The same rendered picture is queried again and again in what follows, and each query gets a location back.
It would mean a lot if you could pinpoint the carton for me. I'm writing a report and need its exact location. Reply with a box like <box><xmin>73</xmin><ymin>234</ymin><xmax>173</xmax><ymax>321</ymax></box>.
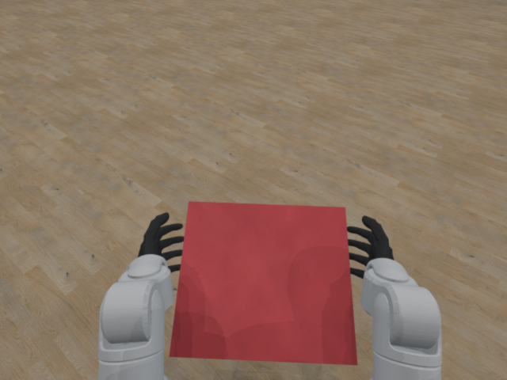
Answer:
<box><xmin>170</xmin><ymin>201</ymin><xmax>357</xmax><ymax>365</ymax></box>

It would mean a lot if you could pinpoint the robot right hand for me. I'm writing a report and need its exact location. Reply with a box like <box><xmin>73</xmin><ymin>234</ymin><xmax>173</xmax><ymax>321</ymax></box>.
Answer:
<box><xmin>347</xmin><ymin>216</ymin><xmax>394</xmax><ymax>279</ymax></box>

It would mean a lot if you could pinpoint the left robot forearm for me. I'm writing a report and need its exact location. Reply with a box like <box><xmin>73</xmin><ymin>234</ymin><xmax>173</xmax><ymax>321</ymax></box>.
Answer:
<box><xmin>98</xmin><ymin>254</ymin><xmax>173</xmax><ymax>380</ymax></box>

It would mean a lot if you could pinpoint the right robot forearm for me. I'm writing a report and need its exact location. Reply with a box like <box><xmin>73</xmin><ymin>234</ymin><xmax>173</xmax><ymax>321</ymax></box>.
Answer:
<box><xmin>360</xmin><ymin>258</ymin><xmax>442</xmax><ymax>380</ymax></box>

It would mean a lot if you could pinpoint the robot left hand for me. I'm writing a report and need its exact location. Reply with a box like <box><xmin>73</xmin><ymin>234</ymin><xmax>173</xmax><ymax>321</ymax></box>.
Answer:
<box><xmin>138</xmin><ymin>212</ymin><xmax>184</xmax><ymax>272</ymax></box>

